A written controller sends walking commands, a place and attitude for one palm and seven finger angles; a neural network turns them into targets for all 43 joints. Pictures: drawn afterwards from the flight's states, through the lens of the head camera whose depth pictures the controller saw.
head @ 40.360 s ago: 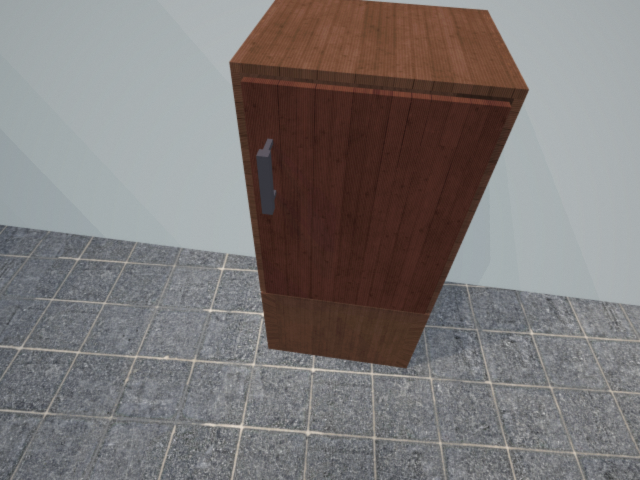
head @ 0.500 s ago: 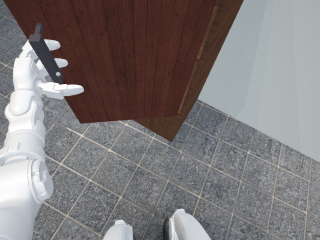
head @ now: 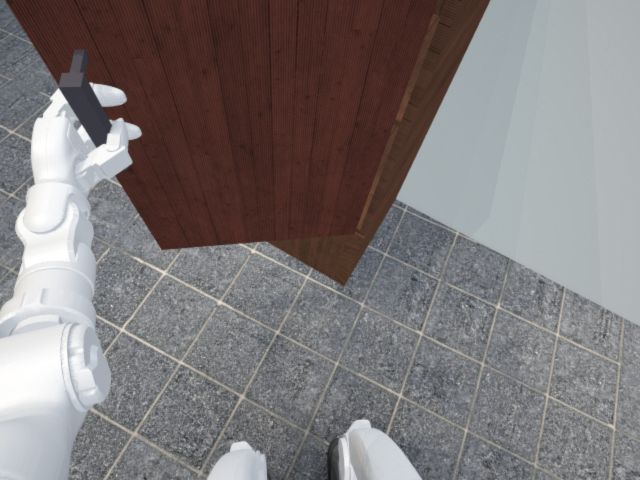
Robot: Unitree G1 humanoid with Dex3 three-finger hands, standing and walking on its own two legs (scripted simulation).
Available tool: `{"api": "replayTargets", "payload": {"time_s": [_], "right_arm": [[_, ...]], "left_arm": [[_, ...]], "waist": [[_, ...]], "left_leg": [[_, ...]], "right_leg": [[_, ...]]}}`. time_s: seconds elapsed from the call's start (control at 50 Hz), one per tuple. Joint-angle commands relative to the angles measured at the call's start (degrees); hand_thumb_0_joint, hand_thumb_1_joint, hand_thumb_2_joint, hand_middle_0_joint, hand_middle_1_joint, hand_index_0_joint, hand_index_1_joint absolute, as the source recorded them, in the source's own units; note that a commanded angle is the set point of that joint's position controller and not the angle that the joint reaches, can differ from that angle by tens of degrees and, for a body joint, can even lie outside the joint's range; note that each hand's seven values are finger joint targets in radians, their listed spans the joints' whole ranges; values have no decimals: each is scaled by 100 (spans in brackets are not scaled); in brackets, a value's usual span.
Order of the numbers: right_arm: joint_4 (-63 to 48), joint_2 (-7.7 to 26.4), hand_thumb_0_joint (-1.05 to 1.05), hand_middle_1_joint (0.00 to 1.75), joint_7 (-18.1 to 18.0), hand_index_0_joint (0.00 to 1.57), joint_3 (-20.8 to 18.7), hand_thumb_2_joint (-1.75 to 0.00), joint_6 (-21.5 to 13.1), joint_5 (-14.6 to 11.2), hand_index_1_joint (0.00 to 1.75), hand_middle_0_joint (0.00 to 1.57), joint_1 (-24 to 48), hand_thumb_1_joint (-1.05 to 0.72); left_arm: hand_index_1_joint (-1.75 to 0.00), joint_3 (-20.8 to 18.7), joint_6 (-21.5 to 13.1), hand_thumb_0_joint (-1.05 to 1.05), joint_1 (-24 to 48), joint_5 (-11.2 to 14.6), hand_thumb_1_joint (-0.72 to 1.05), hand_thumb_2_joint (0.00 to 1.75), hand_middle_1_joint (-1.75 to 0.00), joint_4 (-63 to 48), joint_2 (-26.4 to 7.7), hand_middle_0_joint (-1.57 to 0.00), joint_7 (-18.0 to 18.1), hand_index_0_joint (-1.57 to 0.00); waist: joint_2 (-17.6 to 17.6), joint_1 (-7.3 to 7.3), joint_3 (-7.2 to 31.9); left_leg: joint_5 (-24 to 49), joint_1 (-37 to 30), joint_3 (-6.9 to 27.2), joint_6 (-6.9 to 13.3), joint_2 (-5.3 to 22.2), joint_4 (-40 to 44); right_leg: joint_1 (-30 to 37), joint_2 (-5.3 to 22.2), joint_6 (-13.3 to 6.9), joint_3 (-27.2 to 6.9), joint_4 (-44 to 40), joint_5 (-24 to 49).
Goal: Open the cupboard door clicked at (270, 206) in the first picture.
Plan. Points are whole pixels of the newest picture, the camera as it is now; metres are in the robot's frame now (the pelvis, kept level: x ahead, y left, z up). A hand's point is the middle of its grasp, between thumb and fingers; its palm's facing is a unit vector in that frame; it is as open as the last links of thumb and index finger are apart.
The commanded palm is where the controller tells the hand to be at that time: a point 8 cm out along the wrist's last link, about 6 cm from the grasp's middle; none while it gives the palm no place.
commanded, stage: pull the door open along its arc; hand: left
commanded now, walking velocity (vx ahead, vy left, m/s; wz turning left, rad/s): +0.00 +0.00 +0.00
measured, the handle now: (100, 114) +0.55 +0.23 +0.08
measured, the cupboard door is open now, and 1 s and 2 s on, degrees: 38 73 78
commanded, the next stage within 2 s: open thumb and fingers to let go in 1.02 s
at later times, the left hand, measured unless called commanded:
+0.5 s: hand (130, 212) +0.41 +0.18 +0.07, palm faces +0.05 -1.00 +0.01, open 5.9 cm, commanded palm +0.34 +0.24 +0.07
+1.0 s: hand (214, 316) +0.29 +0.09 +0.08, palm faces +0.44 -0.90 +0.01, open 6.1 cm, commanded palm +0.22 +0.14 +0.07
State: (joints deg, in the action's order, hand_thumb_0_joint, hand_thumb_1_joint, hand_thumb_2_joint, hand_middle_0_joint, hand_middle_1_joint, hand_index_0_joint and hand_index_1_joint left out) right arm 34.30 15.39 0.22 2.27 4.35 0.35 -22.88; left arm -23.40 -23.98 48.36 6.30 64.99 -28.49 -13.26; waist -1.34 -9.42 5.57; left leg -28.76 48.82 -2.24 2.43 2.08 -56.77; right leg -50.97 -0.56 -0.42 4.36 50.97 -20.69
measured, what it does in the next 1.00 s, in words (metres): stands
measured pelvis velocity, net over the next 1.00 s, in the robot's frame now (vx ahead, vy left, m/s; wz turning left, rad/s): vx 0.01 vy -0.04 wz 0.04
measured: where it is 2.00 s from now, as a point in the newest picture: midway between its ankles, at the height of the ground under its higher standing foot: outside the picture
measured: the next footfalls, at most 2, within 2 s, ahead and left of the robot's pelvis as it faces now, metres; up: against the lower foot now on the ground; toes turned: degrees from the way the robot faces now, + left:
none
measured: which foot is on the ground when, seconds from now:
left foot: down 0.00-1.00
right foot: down 0.00-1.00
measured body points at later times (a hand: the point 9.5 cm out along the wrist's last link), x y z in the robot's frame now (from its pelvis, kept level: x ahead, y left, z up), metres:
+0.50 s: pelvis +0.01 +0.00 +0.02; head +0.09 +0.01 +0.46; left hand +0.40 +0.24 +0.07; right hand +0.06 -0.26 -0.10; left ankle -0.02 +0.09 -0.68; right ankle +0.03 -0.12 -0.68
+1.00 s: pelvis +0.01 -0.04 +0.02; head +0.04 -0.04 +0.47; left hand +0.26 +0.14 +0.08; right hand +0.20 -0.23 -0.07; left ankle -0.02 +0.09 -0.68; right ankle +0.03 -0.12 -0.68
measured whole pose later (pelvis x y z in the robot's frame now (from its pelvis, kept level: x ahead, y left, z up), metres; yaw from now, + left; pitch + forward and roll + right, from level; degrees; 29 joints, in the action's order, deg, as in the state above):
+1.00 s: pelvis +0.01 -0.04 +0.02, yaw +3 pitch +9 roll +0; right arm 29.6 9.2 0.8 1.7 2.5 3.2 -10.0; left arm 5.7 -15.3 -9.1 -1.8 5.6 3.4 27.4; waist -1.2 -0.4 6.3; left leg -26.7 30.6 -1.1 -0.4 1.2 -48.5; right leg -34.5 0.0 -3.0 5.3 47.8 -22.3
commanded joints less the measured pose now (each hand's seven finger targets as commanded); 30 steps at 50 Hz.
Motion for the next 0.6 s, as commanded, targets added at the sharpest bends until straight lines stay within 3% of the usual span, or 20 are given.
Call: {"api": "replayTargets", "payload": {"time_s": [0.0,0.06,0.08,0.14,0.2,0.3,0.32,0.34,0.36,0.42,0.44,0.46,0.48,0.5,0.58], "right_arm": [[-243,1032,0,30,-89,20,-404,-90,-32,21,30,20,-957,-90],[-244,1028,0,30,-101,20,-411,-90,-30,19,30,20,-975,-90],[-228,994,0,30,-101,20,-396,-90,-38,18,30,20,-934,-90],[-252,998,0,30,-85,20,-420,-90,-56,18,30,20,-937,-90],[-355,977,0,30,-42,20,-442,-90,-51,-6,30,20,-845,-90],[-618,917,0,30,-11,20,-486,-90,-61,-102,30,20,-597,-90],[-685,898,0,30,-8,20,-492,-90,-82,-113,30,20,-558,-90],[-730,866,0,30,17,20,-488,-90,-101,-134,30,20,-480,-90],[-759,850,0,30,27,20,-498,-90,-122,-156,30,20,-412,-90],[-968,787,0,30,68,20,-507,-90,-228,-200,30,20,-153,-90],[-1003,640,0,30,76,20,-519,-90,-303,-183,30,20,76,-90],[-1042,600,0,30,119,20,-503,-90,-379,-156,30,20,152,-90],[-1028,577,0,30,151,20,-515,-90,-445,-145,30,20,207,-90],[-1042,561,0,30,171,20,-516,-90,-466,-108,30,20,314,-90],[-1152,378,0,30,232,20,-450,-90,-461,53,30,20,728,-90]], "left_arm": [[-135,-133,-410,0,2352,55,90,90,-135,-1320,-1478,-40,-39,-40],[-135,-272,-452,0,2260,55,90,90,-135,-1351,-1613,-40,-38,-40],[-135,-17,-462,0,2543,65,90,90,-135,-1400,-1353,-40,-48,-40],[-135,-123,-514,0,2071,97,90,90,-135,-1464,-1357,-40,-46,-40],[-135,-52,-504,0,1494,197,90,90,-135,-1719,-1152,-40,-83,-40],[-135,87,-391,0,205,401,90,90,-135,-2395,-767,-40,-111,-40],[-135,108,-384,0,-106,454,90,90,-135,-2669,-700,-40,-102,-40],[-135,152,-340,0,-454,501,90,90,-135,-2856,-580,-40,-91,-40],[-135,196,-298,0,-782,556,90,90,-135,-3040,-474,-40,-75,-40],[-135,403,-209,0,-1895,720,90,90,-135,-3864,-31,-40,-3,-40],[-135,-222,-183,0,-1932,991,90,90,-135,-4434,-5,-40,663,-40],[-135,219,-98,0,-2471,916,90,90,-135,-4590,563,-40,990,-40],[-135,214,-67,0,-2752,863,90,90,-135,-4845,722,-40,1315,-40],[-135,42,-36,0,-3113,759,90,90,-135,-5068,672,-40,1714,-40],[-135,509,35,0,-4123,118,90,90,-135,-6050,1217,-40,2868,-40]], "waist": [[-695,66,2734],[-657,99,2840],[-709,-23,2720],[-876,162,2878],[-665,273,2869],[-320,495,2731],[-442,567,2808],[-543,636,2727],[-348,658,2546],[-257,786,2372],[-199,1172,2340],[-288,1072,2231],[11,1076,2104],[51,1197,2019],[-70,1310,1862]], "left_leg": [[3170,-1768,522,-193,-37,643],[3272,-1763,507,-186,-41,638],[3169,-1744,497,-177,-46,641],[3514,-2007,535,-239,-27,652],[3455,-1927,459,-216,-37,720],[3317,-1721,328,-155,-62,940],[3579,-1834,324,-159,-58,957],[3580,-1843,291,-179,-59,1009],[3550,-1770,271,-174,-49,1059],[3473,-1714,196,-149,-74,1186],[3402,-1576,200,-241,-99,1265],[3343,-1654,152,-266,-122,1307],[3208,-1574,146,-279,-117,1338],[3112,-1482,141,-293,-129,1376],[2930,-1514,103,-307,-176,1430]], "right_leg": [[1540,-217,-68,-205,-278,1988],[1655,-214,-70,-223,-263,2126],[1586,-210,-54,-228,-293,2103],[1543,-215,-88,-191,-267,2102],[1803,-222,-81,-197,-317,2186],[2302,-198,-83,-210,-414,2347],[2389,-188,-99,-217,-410,2482],[2410,-173,-93,-206,-438,2485],[2481,-175,-92,-202,-468,2502],[2723,-147,-107,-186,-528,2554],[2757,-151,-103,-97,-540,2461],[2752,-154,-86,-87,-554,2416],[2756,-138,-81,-36,-576,2367],[2831,-127,-99,-46,-550,2298],[3057,-38,-158,-93,-489,2309]]}}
